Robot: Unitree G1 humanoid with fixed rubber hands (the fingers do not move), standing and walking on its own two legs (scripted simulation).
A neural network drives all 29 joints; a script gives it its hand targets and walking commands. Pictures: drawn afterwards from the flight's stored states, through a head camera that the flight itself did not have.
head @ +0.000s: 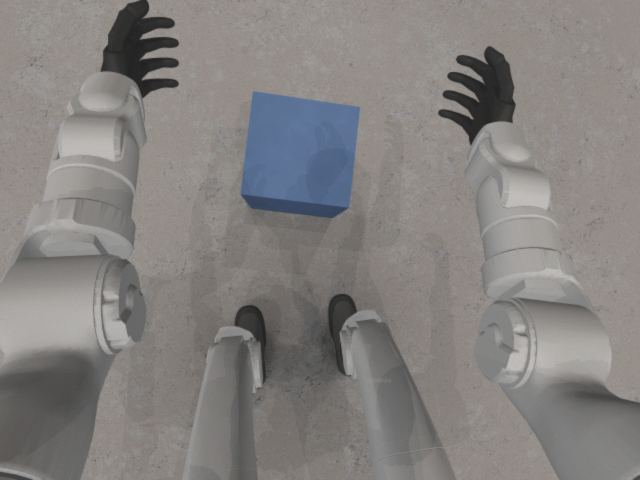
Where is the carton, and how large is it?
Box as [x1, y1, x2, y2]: [241, 91, 359, 217]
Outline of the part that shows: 253,91 241,186 241,195 252,208 333,217 347,208 349,204 359,107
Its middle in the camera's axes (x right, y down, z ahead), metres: -0.05 -0.17 +0.87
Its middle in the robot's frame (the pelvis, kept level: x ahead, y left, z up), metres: +0.54 -0.05 -0.54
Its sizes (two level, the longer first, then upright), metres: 0.210 0.200 0.250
